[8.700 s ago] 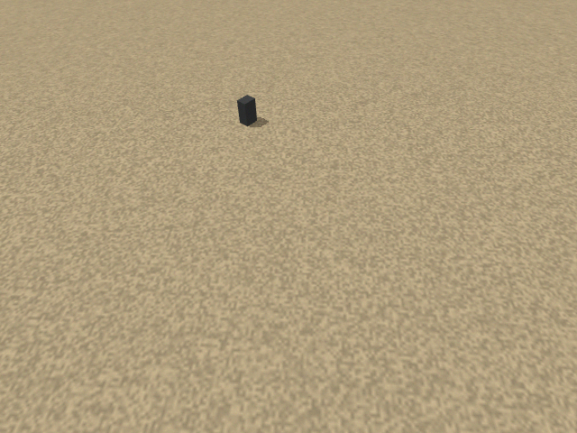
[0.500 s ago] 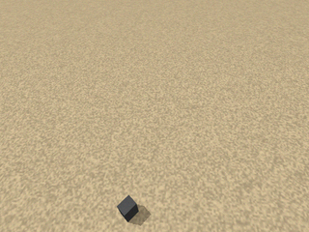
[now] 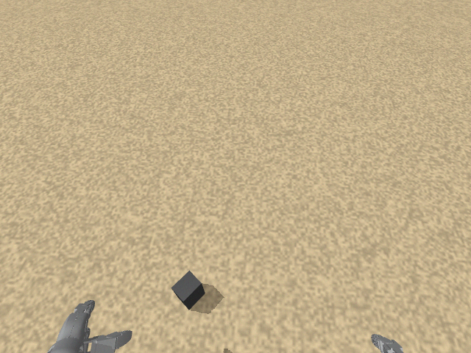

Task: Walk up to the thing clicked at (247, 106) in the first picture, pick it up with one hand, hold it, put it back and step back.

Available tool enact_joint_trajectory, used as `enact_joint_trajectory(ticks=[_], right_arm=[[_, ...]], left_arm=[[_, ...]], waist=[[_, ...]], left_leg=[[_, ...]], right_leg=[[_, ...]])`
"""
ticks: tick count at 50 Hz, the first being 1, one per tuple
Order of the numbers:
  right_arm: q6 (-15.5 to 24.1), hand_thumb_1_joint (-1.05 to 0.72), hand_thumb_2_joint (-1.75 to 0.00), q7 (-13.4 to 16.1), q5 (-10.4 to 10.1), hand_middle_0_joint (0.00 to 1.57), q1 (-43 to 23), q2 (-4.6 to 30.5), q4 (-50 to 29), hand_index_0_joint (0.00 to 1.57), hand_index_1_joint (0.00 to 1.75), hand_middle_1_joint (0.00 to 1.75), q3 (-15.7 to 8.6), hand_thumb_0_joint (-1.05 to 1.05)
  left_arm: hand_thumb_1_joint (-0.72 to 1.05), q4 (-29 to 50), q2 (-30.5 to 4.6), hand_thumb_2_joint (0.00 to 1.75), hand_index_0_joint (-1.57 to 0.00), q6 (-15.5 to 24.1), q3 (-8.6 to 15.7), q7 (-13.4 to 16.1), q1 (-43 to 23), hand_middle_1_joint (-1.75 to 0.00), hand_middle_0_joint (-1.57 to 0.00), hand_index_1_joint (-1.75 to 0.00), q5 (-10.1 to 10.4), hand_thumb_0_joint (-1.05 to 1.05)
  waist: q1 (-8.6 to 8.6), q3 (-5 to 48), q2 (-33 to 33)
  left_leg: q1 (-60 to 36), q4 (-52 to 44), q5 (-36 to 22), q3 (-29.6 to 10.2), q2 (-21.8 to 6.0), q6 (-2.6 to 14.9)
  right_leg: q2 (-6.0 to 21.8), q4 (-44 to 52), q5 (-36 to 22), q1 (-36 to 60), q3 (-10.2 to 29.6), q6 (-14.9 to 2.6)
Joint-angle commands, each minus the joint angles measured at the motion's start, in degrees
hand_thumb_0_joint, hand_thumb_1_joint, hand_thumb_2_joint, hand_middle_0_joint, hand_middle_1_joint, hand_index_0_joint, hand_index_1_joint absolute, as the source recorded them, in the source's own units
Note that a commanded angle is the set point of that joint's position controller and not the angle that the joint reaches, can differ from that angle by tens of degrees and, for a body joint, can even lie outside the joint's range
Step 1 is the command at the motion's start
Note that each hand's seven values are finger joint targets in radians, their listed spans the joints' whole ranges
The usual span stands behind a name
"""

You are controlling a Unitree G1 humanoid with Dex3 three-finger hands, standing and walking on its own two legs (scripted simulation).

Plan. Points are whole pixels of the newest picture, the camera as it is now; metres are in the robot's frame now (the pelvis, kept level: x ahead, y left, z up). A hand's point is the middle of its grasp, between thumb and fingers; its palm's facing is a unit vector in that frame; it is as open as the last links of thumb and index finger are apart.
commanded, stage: go down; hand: left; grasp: from the side
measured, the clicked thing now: (189, 290) +0.38 +0.19 -0.68
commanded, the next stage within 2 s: none
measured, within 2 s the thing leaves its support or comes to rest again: neither
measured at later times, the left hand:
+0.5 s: hand (100, 349) +0.16 +0.28 -0.18, palm faces +0.08 -0.94 -0.34, open 17.2 cm
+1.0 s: hand (94, 350) +0.16 +0.31 -0.22, palm faces +0.14 -0.94 -0.30, open 17.4 cm
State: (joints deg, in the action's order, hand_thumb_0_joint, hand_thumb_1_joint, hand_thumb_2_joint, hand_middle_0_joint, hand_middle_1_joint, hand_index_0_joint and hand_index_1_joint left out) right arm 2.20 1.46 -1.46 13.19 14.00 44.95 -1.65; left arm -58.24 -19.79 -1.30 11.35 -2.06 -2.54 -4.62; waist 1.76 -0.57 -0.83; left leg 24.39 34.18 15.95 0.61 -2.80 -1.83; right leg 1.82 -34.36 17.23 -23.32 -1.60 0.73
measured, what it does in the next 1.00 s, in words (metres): lowers itself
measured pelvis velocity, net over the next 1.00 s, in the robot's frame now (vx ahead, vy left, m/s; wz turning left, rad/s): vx -0.02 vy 0.02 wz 0.00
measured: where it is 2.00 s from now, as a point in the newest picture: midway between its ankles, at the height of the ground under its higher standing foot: outside the picture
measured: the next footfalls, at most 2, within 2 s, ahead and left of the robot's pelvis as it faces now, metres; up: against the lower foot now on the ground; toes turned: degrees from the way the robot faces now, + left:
none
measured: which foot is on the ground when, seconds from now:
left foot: down 0.00-1.00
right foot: down 0.00-1.00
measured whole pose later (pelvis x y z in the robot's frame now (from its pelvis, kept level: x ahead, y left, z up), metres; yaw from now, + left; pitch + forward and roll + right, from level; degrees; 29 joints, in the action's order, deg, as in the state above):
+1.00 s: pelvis -0.02 +0.02 -0.11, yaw +0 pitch +22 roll -3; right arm 10.7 3.8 0.3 11.5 13.4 31.5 -0.8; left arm -25.1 -21.9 -4.6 19.8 -8.2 14.3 2.6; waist 2.0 8.3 -0.3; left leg 65.1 76.3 33.1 -2.5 -2.9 -0.8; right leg 2.2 -73.5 33.5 -61.7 -2.4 1.9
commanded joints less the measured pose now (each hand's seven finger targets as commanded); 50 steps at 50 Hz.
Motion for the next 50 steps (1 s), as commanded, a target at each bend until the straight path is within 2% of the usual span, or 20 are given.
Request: enact_joint_trajectory(ticks=[1,4,8,9,10,14,20,21,22,23,24,25,27,28,29,39,40,42,46,50], right_arm=[[2.2,-0.88,-0.9,0.3,-0.1,0.2,-0.6,10.2,-10.0,0.2,0.3,0.3,-3.5,0.0],[3.0,-0.87,-0.89,0.0,0.0,0.2,-0.4,9.8,-11.9,0.2,0.3,0.3,-3.6,0.0],[4.6,-0.86,-0.89,0.5,0.2,0.2,-0.2,9.3,-14.8,0.2,0.3,0.3,-3.9,0.0],[4.9,-0.86,-0.89,0.6,0.2,0.2,0.1,9.3,-14.6,0.2,0.3,0.3,-3.9,0.0],[5.1,-0.85,-0.89,0.8,0.1,0.2,0.3,9.3,-15.5,0.2,0.3,0.3,-4.0,0.0],[5.9,-0.85,-0.88,1.7,0.3,0.2,0.7,9.4,-16.7,0.2,0.3,0.3,-4.0,0.0],[7.1,-0.84,-0.88,2.7,0.7,0.2,0.5,8.8,-17.3,0.2,0.3,0.3,-3.2,0.0],[7.5,-0.84,-0.88,3.1,0.6,0.2,-0.6,8.4,-19.5,0.2,0.3,0.3,-3.1,0.0],[7.6,-0.84,-0.88,3.1,0.8,0.2,0.1,8.4,-17.8,0.2,0.3,0.3,-2.9,0.0],[8.0,-0.85,-0.88,3.3,0.7,0.2,-0.8,8.3,-19.8,0.2,0.3,0.3,-2.9,0.0],[8.0,-0.84,-0.88,3.4,0.9,0.2,0.3,8.2,-18.4,0.2,0.3,0.3,-2.8,0.0],[8.3,-0.85,-0.89,3.5,0.9,0.2,-0.7,8.1,-20.0,0.2,0.3,0.3,-2.8,0.0],[8.5,-0.86,-0.89,3.6,1.1,0.2,0.2,8.0,-19.2,0.2,0.3,0.3,-2.8,0.0],[8.9,-0.85,-0.89,3.6,1.1,0.2,-0.9,7.8,-21.1,0.2,0.3,0.3,-2.8,0.0],[8.8,-0.86,-0.89,3.8,1.2,0.2,0.1,7.8,-19.6,0.2,0.3,0.3,-2.7,0.0],[10.0,-0.89,-0.9,3.2,1.5,0.2,-1.3,7.6,-22.4,0.2,0.3,0.3,-3.0,0.0],[9.8,-0.9,-0.9,3.1,1.6,0.2,-0.4,7.7,-20.8,0.2,0.3,0.3,-3.2,0.0],[10.1,-0.91,-0.9,2.9,1.6,0.2,-1.0,7.8,-21.4,0.2,0.3,0.3,-3.2,0.0],[10.8,-0.92,-0.9,3.0,1.6,0.2,-2.4,8.4,-20.7,0.2,0.3,0.3,-3.1,0.0],[12.1,-0.93,-0.9,2.8,1.5,0.2,-2.5,9.4,-19.6,0.2,0.3,0.3,-3.2,0.0]], left_arm=[[-0.21,8.0,-12.1,0.18,-0.06,-2.7,3.8,0.2,4.7,-0.14,-0.07,-0.14,-0.2,0.0],[-0.38,14.0,-11.5,0.2,-0.07,-3.2,4.0,-0.3,2.7,-0.22,-0.07,-0.21,0.4,0.0],[-0.53,22.5,-10.8,0.15,-0.09,-2.9,4.2,-0.8,5.4,-0.22,-0.09,-0.22,1.1,0.0],[-0.57,20.5,-10.4,0.13,-0.09,-3.5,4.4,-0.8,8.1,-0.21,-0.09,-0.21,1.1,0.0],[-0.59,27.0,-11.7,0.16,-0.09,-3.4,5.0,-0.8,6.5,-0.24,-0.1,-0.24,1.2,0.0],[-0.61,33.1,-11.7,0.09,-0.11,-5.8,5.5,-0.7,11.2,-0.2,-0.11,-0.2,1.5,0.0],[-0.61,35.8,-11.0,0.05,-0.1,-9.8,6.1,-0.6,17.4,-0.13,-0.1,-0.13,1.8,0.0],[-0.61,44.6,-12.1,0.06,-0.1,-9.6,6.3,-0.6,14.1,-0.13,-0.1,-0.13,2.2,0.0],[-0.61,35.7,-10.4,0.02,-0.1,-10.6,6.4,-0.6,19.3,-0.09,-0.1,-0.1,2.1,0.0],[-0.61,43.4,-11.2,0.05,-0.1,-10.6,6.3,-0.8,16.7,-0.13,-0.1,-0.13,2.5,0.0],[-0.61,38.2,-10.2,0.02,-0.1,-11.5,6.3,-0.8,21.1,-0.1,-0.11,-0.11,2.5,0.0],[-0.61,43.6,-11.2,0.09,-0.1,-11.3,6.7,-1.0,17.4,-0.17,-0.1,-0.17,2.7,0.0],[-0.61,42.2,-10.9,0.04,-0.1,-11.4,7.2,-1.2,20.1,-0.12,-0.1,-0.12,3.0,0.0],[-0.6,46.2,-11.2,0.02,-0.09,-11.0,7.7,-1.3,18.8,-0.09,-0.1,-0.09,3.2,0.0],[-0.61,42.2,-10.6,0.03,-0.1,-11.4,7.6,-1.5,21.9,-0.11,-0.11,-0.11,3.3,0.0],[-0.6,49.0,-10.9,0.02,-0.1,-7.7,9.7,-3.3,23.5,-0.08,-0.1,-0.08,5.1,0.0],[-0.6,43.9,-10.5,0.01,-0.09,-7.8,10.5,-3.3,27.0,-0.07,-0.1,-0.07,5.4,0.0],[-0.58,48.6,-12.0,0.0,-0.1,-6.2,11.1,-3.6,23.2,-0.06,-0.1,-0.06,5.8,0.0],[-0.59,40.7,-12.9,0.0,-0.1,-2.5,13.1,-4.7,17.8,-0.05,-0.1,-0.06,6.8,0.0],[-0.61,37.4,-16.4,0.0,-0.1,6.1,16.1,-8.7,9.1,-0.07,-0.1,-0.07,9.0,0.0]], waist=[[-1.67,11.2,1.8],[-1.21,12.1,2.6],[-0.75,15.3,3.6],[-0.33,13.9,2.0],[-0.84,17.0,3.8],[-0.4,19.1,4.7],[0.09,16.5,4.6],[-0.38,20.1,7.2],[0.65,16.8,4.6],[0.06,18.7,6.1],[0.41,17.1,5.5],[0.59,18.6,5.3],[0.59,18.8,5.6],[-0.12,20.3,6.2],[0.49,18.8,5.7],[-0.22,22.7,6.9],[0.01,22.4,5.3],[-0.47,22.9,7.2],[0.89,19.1,4.6],[0.28,23.9,5.7]], left_leg=[[-1.1,0.0,-9.9,1.2,2.9,1.57],[2.8,4.4,-6.5,0.9,2.5,1.58],[5.7,8.8,-4.6,0.4,2.3,1.55],[7.5,9.4,-2.9,0.1,2.0,1.69],[6.7,10.4,-4.0,0.1,1.9,1.6],[7.4,14.0,-8.1,-0.5,1.4,1.54],[11.7,16.4,-4.0,-1.1,1.1,1.56],[10.5,17.1,-5.8,-1.2,1.1,1.52],[12.5,17.5,-3.9,-1.4,1.1,1.59],[12.4,18.2,-5.6,-1.5,1.0,1.63],[13.4,18.7,-4.9,-1.3,1.2,1.63],[13.8,19.6,-5.9,-1.5,1.1,1.79],[14.8,20.7,-6.4,-1.7,1.1,1.75],[14.8,21.3,-6.6,-1.5,1.2,1.76],[15.9,21.9,-5.9,-1.5,1.2,1.82],[19.9,26.2,-5.0,-2.3,1.2,1.83],[21.0,26.9,-5.0,-2.4,1.1,1.9],[22.0,27.5,-3.6,-2.4,1.2,1.83],[28.9,30.7,4.2,-2.6,1.0,2.27],[34.5,36.6,7.2,-2.8,1.3,2.41]], right_leg=[[-2.1,1.2,-9.0,1.6,-1.2,-1.66],[-2.0,-3.2,-5.6,-3.2,-1.1,-1.56],[-1.8,-8.1,-3.9,-7.6,-1.0,-1.43],[-1.9,-8.7,-2.4,-9.0,-1.1,-1.35],[-1.8,-9.7,-3.5,-9.3,-0.8,-1.44],[-1.7,-13.1,-7.2,-11.0,-1.1,-1.28],[-1.9,-15.7,-3.0,-14.7,-1.5,-1.2],[-1.7,-16.2,-4.8,-14.4,-1.4,-1.32],[-1.9,-16.6,-3.0,-15.5,-1.6,-1.11],[-1.8,-17.2,-4.5,-15.6,-1.7,-1.24],[-1.8,-17.5,-4.0,-16.2,-1.6,-1.08],[-1.8,-18.1,-4.9,-16.6,-1.7,-1.1],[-1.9,-19.4,-5.0,-17.4,-1.7,-1.13],[-1.6,-19.6,-5.3,-17.4,-1.6,-1.2],[-1.8,-20.1,-4.6,-18.5,-1.6,-1.15],[-1.8,-25.2,-3.2,-23.1,-1.7,-1.52],[-1.8,-25.7,-3.2,-23.0,-1.7,-1.37],[-1.7,-26.8,-1.9,-24.8,-1.6,-1.55],[-1.7,-29.8,4.3,-31.8,-1.2,-1.4],[-1.3,-36.5,6.8,-38.5,-0.4,-1.7]])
